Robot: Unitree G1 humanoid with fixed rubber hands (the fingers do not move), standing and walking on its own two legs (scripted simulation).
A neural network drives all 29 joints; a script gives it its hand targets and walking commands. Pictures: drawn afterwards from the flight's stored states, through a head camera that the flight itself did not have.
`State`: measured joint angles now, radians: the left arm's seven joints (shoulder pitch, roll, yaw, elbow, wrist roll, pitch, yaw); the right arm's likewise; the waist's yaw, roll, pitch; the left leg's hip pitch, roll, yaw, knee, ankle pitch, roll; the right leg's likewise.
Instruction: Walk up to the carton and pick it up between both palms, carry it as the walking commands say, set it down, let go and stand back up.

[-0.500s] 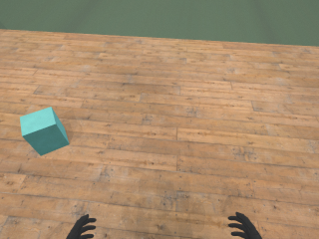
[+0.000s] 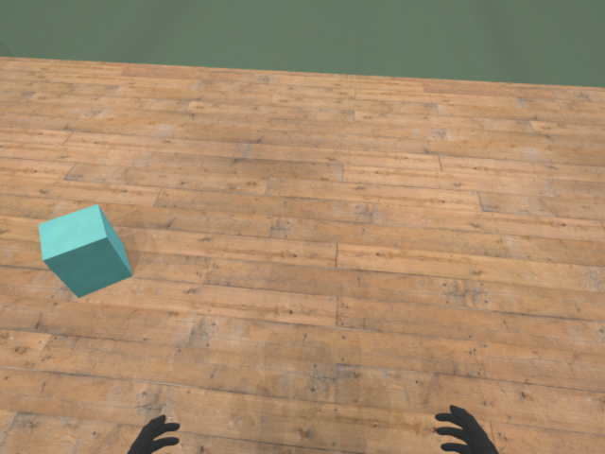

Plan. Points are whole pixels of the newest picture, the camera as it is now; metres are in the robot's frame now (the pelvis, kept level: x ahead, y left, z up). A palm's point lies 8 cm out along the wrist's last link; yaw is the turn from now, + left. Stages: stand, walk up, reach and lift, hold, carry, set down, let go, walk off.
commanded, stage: stand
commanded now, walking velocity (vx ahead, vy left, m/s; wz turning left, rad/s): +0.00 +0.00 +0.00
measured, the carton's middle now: (88, 251) +0.90 +0.79 -0.64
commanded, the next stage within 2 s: walk up in 0.86 s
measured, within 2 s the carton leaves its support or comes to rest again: neither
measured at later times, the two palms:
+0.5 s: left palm out of the picture +0.12 +0.23 -0.10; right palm out of the picture +0.11 -0.23 -0.10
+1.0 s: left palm out of the picture +0.10 +0.24 -0.10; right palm out of the picture +0.09 -0.24 -0.11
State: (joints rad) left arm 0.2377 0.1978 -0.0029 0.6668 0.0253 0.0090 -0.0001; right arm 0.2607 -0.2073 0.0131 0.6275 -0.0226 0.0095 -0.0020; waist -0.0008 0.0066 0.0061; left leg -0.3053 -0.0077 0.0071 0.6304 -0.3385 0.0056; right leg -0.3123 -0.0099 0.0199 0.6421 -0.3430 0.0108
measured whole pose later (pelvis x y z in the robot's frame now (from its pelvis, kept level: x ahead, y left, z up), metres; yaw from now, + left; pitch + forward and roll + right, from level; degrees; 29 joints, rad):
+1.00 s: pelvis +0.00 +0.00 +0.01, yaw +0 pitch +0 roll +0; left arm 0.25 0.20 0.01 0.75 0.02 0.01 0.01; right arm 0.28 -0.21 0.01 0.71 -0.02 0.01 -0.01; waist 0.00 0.01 0.02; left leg -0.26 -0.01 0.01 0.57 -0.31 0.01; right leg -0.27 -0.01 0.02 0.58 -0.32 0.01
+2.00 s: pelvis +0.11 +0.21 +0.02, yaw +31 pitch +1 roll -2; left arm 0.13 0.26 0.06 0.81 0.04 -0.02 -0.04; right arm 0.43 -0.24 -0.03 0.91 -0.02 -0.07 0.02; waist -0.04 -0.05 0.04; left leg -0.06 -0.04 0.00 0.31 -0.27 0.06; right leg -0.65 -0.13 -0.08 1.07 -0.17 0.03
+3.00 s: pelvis +0.47 +0.49 +0.02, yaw +40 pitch +0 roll -2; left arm 0.32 0.22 0.05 1.05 0.01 -0.01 0.01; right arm 0.30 -0.20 -0.03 1.02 -0.02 -0.08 -0.01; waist -0.02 -0.03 0.05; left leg -0.19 0.02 0.10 0.39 -0.20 0.06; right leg -0.42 -0.07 -0.06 1.01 -0.35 0.03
